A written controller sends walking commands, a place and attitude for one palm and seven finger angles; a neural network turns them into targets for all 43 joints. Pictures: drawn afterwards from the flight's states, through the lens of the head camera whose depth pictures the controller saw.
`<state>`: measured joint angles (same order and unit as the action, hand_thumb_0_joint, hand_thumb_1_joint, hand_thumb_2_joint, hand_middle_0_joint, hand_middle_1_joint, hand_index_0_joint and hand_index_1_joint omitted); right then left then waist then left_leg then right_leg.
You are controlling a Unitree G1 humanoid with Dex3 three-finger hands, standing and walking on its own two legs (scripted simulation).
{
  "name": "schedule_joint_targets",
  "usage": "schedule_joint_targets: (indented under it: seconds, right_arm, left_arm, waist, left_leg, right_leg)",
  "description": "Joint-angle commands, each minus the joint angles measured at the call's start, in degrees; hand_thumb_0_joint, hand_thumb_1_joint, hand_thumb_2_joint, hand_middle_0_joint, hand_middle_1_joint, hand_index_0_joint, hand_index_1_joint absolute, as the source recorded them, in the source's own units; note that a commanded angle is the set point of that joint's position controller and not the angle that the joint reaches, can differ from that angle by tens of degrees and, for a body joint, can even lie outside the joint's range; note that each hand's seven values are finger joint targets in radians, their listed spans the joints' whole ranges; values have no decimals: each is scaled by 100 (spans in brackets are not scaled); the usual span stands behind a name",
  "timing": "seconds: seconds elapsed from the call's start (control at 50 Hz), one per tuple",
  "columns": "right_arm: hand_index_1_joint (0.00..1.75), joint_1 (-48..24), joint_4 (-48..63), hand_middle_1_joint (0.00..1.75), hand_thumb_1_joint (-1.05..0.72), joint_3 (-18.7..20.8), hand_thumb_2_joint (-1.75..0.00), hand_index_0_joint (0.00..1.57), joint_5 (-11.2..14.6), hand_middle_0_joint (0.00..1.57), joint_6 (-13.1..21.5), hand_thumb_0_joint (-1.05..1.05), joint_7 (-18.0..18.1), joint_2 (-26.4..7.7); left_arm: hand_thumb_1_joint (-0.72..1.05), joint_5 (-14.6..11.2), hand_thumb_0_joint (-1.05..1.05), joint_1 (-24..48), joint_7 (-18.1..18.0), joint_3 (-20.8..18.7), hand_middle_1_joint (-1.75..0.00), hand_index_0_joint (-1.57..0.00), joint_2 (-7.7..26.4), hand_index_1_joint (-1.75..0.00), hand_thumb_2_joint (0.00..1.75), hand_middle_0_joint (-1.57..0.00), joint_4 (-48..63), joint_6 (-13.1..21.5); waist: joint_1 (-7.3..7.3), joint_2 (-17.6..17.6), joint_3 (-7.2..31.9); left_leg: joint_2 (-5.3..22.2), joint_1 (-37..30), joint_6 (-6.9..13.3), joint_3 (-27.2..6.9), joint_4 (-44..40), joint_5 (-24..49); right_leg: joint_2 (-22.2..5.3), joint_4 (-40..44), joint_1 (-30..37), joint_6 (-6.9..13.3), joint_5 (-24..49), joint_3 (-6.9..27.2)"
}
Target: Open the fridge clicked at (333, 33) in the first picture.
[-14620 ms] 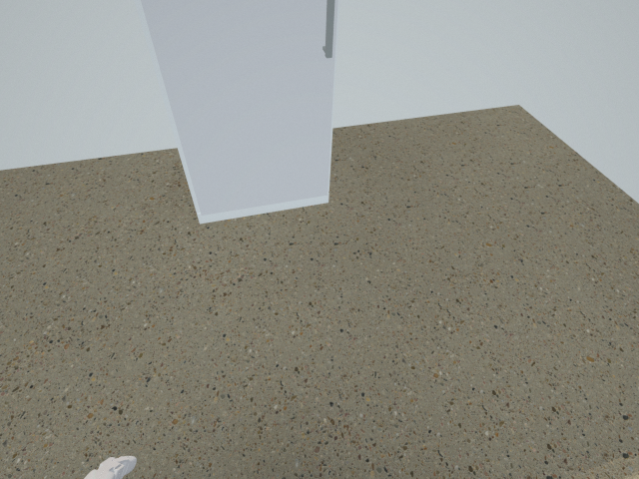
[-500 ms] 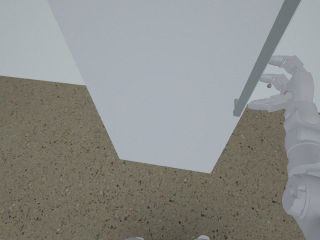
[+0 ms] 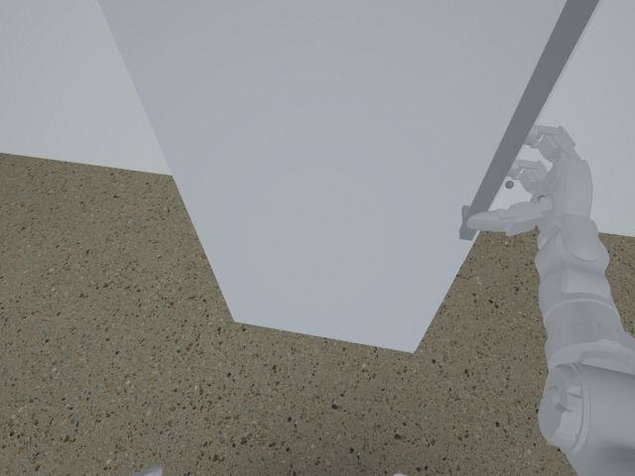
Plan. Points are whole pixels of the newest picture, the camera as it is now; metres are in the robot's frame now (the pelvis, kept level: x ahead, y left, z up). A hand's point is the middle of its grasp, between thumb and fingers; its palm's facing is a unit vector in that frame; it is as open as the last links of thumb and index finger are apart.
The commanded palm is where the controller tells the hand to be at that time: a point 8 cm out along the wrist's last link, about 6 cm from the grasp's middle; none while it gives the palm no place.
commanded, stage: slide the fingers in behind the handle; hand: right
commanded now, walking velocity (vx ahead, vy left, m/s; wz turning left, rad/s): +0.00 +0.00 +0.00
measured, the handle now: (510, 130) +0.52 -0.15 +0.17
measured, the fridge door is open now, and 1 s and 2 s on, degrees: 0 0 0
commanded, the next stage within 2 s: grip the handle and tug to test in 1.18 s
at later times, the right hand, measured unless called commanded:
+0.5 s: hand (490, 183) +0.46 -0.14 +0.13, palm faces +0.04 +1.00 +0.00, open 14.0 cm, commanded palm +0.44 -0.19 +0.13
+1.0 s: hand (476, 179) +0.47 -0.12 +0.13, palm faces +0.04 +1.00 +0.00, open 14.0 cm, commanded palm +0.44 -0.17 +0.13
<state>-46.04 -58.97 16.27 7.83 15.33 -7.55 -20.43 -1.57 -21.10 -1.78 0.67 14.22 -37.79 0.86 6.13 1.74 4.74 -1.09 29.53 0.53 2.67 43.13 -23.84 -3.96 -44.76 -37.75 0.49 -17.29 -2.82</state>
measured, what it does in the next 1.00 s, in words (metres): stands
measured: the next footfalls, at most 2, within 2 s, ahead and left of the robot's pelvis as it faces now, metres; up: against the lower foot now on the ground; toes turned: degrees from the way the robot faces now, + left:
none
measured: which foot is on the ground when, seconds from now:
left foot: down 0.00-1.00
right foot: down 0.00-1.00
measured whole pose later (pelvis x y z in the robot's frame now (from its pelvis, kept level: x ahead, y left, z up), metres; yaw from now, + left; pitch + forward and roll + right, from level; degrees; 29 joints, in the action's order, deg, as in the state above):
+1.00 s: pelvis +0.00 +0.01 +0.00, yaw +0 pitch +10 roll +1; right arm -45.3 -57.9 13.8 7.7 16.1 -3.7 -16.6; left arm -1.3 -21.8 -1.0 -0.3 14.5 -39.3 0.2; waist 5.9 2.2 4.7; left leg -1.4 28.2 1.6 2.8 42.4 -23.8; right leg -4.1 -42.6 -35.7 -0.6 -16.4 -2.5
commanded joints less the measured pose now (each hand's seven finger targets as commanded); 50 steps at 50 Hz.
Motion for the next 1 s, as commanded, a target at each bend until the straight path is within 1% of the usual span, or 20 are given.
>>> schedule_joint_targets:
  seconds: [0.0, 0.18, 0.2, 0.28, 0.3, 0.36, 0.38, 0.42, 0.44, 0.48, 0.5, 0.54, 0.56, 0.64, 0.7, 0.74, 0.84, 0.9, 0.94, 0.98]
  right_arm:
    - [120, -2778, 1364, 120, 50, 109, -30, 30, 83, 30, 385, 0, 24, -1110]
    - [120, -2431, 1692, 120, 50, 18, -30, 30, 119, 30, 325, 0, 52, -911]
    - [120, -2450, 1680, 120, 50, -200, -30, 30, 133, 30, 285, 0, 54, -671]
    - [120, -2411, 1703, 120, 50, 78, -30, 30, 108, 30, 289, 0, 179, -926]
    - [120, -2464, 1674, 120, 50, -80, -30, 30, 109, 30, 272, 0, 187, -763]
    - [120, -2518, 1627, 120, 50, 103, -30, 30, 49, 30, 331, 0, 251, -1011]
    - [120, -2531, 1644, 120, 50, 121, -30, 30, 18, 30, 365, 0, 262, -1035]
    - [120, -2612, 1739, 120, 50, -40, -30, 30, 53, 30, 400, 0, 251, -793]
    - [120, -2433, 1699, 120, 50, 19, -30, 30, 57, 30, 397, 0, 244, -859]
    - [120, -2520, 1640, 120, 50, -43, -30, 30, 44, 30, 398, 0, 246, -818]
    - [120, -2520, 1624, 120, 50, -227, -30, 30, 61, 30, 373, 0, 233, -586]
    - [120, -2492, 1522, 120, 50, -235, -30, 30, 70, 30, 330, 0, 238, -582]
    - [120, -2500, 1446, 120, 50, -118, -30, 30, 95, 30, 323, 0, 271, -655]
    - [120, -2713, 1445, 120, 50, -83, -30, 30, 34, 30, 368, 0, 353, -744]
    - [120, -2812, 1426, 120, 50, -253, -30, 30, 3, 30, 447, 0, 418, -520]
    - [120, -2816, 1305, 120, 50, -5, -30, 30, -31, 30, 480, 0, 446, -848]
    - [120, -2840, 1330, 120, 50, -220, -30, 30, -5, 30, 510, 0, 382, -573]
    - [120, -2589, 1353, 120, 50, -25, -30, 30, 10, 30, 504, 0, 385, -773]
    - [120, -2736, 1478, 120, 50, -186, -30, 30, -26, 30, 515, 0, 371, -614]
    - [120, -2558, 1478, 120, 50, -78, -30, 30, -7, 30, 515, 0, 405, -661]
  left_arm:
    - [90, -35, 0, -427, -55, -362, -30, -20, 942, -30, 90, -20, 440, 135]
    - [90, -62, 0, -360, -12, -389, -30, -20, 909, -30, 90, -20, 462, 92]
    - [90, -54, 0, -324, -8, -373, -30, -20, 889, -30, 90, -20, 472, 93]
    - [90, -48, 0, -327, -16, -382, -30, -20, 910, -30, 90, -20, 461, 87]
    - [90, -36, 0, -296, -10, -366, -30, -20, 878, -30, 90, -20, 451, 89]
    - [90, -6, 0, -343, -24, -360, -30, -20, 897, -30, 90, -20, 437, 75]
    - [90, -38, 0, -287, -20, -357, -30, -20, 882, -30, 90, -20, 453, 83]
    - [90, -28, 0, -291, -1, -365, -30, -20, 853, -30, 90, -20, 461, 107]
    - [90, -25, 0, -285, 1, -378, -30, -20, 867, -30, 90, -20, 456, 105]
    - [90, -43, 0, -279, -1, -364, -30, -20, 866, -30, 90, -20, 446, 94]
    - [90, -34, 0, -257, 3, -371, -30, -20, 841, -30, 90, -20, 444, 98]
    - [90, -40, 0, -273, 8, -370, -30, -20, 858, -30, 90, -20, 427, 96]
    - [90, -17, 0, -326, 3, -366, -30, -20, 866, -30, 90, -20, 422, 92]
    - [90, -22, 0, -298, -4, -363, -30, -20, 855, -30, 90, -20, 402, 98]
    - [90, -2, 0, -310, 23, -358, -30, -20, 831, -30, 90, -20, 382, 125]
    - [90, 2, 0, -377, 17, -373, -30, -20, 875, -30, 90, -20, 338, 113]
    - [90, -13, 0, -359, 31, -382, -30, -20, 854, -30, 90, -20, 341, 122]
    - [90, -13, 0, -352, 24, -389, -30, -20, 869, -30, 90, -20, 379, 110]
    - [90, -11, 0, -362, 35, -390, -30, -20, 841, -30, 90, -20, 364, 105]
    - [90, -12, 0, -379, 45, -406, -30, -20, 861, -30, 90, -20, 379, 108]
  waist:
    - [60, 52, 2031]
    - [-43, 146, 2082]
    - [16, 177, 1952]
    - [-65, -100, 2032]
    - [-9, -24, 1916]
    - [-37, -162, 1872]
    - [-60, -3, 1923]
    - [-27, 23, 2007]
    - [-79, 72, 2067]
    - [-11, -52, 1958]
    - [25, 7, 1901]
    - [16, -9, 1843]
    - [13, -271, 1786]
    - [-1, -100, 1863]
    - [42, -15, 1897]
    - [11, -181, 1938]
    - [68, -65, 1933]
    - [-43, -202, 2038]
    - [2, 23, 2004]
    - [-42, -142, 2071]
  left_leg:
    - [-186, 204, -31, -92, -686, 1855]
    - [-188, 92, -10, -70, -662, 2206]
    - [-192, 155, -13, -56, -686, 2117]
    - [-173, -25, -31, -101, -704, 2209]
    - [-169, -26, -36, -97, -719, 2232]
    - [-147, -149, -36, -139, -741, 2177]
    - [-146, -94, -42, -162, -732, 2213]
    - [-158, -80, -40, -141, -728, 2247]
    - [-162, -122, -26, -140, -706, 2282]
    - [-153, -90, -54, -160, -745, 2282]
    - [-154, -49, -56, -150, -762, 2238]
    - [-156, -11, -46, -138, -784, 2141]
    - [-149, -136, -53, -150, -806, 2177]
    - [-127, -106, -58, -183, -809, 2051]
    - [-144, 23, -57, -171, -788, 2016]
    - [-134, -108, -62, -194, -778, 2046]
    - [-152, 18, -58, -172, -789, 2080]
    - [-142, -246, -68, -191, -763, 2277]
    - [-147, -91, -52, -164, -760, 2230]
    - [-158, -150, -60, -173, -757, 2322]
  right_leg:
    - [231, 373, 2215, 150, 1227, 359]
    - [244, 355, 2360, 136, 1559, 327]
    - [254, 376, 2340, 134, 1468, 339]
    - [271, 405, 2232, 153, 1442, 313]
    - [285, 409, 2189, 159, 1411, 290]
    - [302, 412, 2030, 175, 1287, 292]
    - [296, 428, 2096, 164, 1302, 261]
    - [303, 407, 2213, 159, 1344, 267]
    - [298, 403, 2228, 146, 1393, 272]
    - [294, 424, 2164, 164, 1334, 256]
    - [300, 426, 2177, 159, 1285, 251]
    - [298, 443, 2150, 150, 1202, 266]
    - [319, 432, 2006, 182, 1184, 259]
    - [325, 473, 1995, 168, 1034, 259]
    - [326, 449, 2096, 165, 1060, 279]
    - [323, 453, 1977, 166, 1050, 275]
    - [317, 431, 2131, 164, 1115, 262]
    - [331, 458, 2001, 175, 1181, 225]
    - [324, 445, 2138, 162, 1215, 239]
    - [323, 442, 2151, 176, 1308, 235]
